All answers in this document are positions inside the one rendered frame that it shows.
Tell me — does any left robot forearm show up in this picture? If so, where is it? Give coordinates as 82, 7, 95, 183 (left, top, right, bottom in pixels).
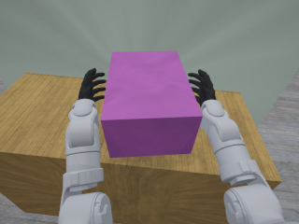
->
58, 99, 104, 224

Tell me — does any robot right hand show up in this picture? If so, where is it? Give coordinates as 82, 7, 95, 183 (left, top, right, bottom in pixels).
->
188, 69, 217, 108

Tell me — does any carton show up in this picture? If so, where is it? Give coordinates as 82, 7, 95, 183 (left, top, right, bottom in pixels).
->
100, 50, 203, 158

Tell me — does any robot left hand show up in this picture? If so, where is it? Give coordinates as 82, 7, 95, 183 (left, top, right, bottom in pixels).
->
78, 68, 107, 102

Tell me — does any pedestal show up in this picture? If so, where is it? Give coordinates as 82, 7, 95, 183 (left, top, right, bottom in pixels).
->
0, 73, 282, 224

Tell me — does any right robot upper arm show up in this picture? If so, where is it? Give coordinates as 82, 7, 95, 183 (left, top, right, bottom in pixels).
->
223, 183, 299, 224

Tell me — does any left robot upper arm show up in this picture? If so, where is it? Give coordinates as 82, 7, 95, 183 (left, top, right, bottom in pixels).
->
59, 191, 113, 224

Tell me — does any right robot forearm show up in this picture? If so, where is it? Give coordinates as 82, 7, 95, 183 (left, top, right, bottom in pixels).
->
200, 99, 284, 217

